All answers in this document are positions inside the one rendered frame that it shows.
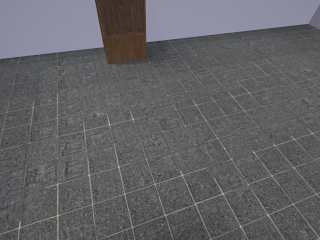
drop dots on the cupboard door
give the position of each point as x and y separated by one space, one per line
122 16

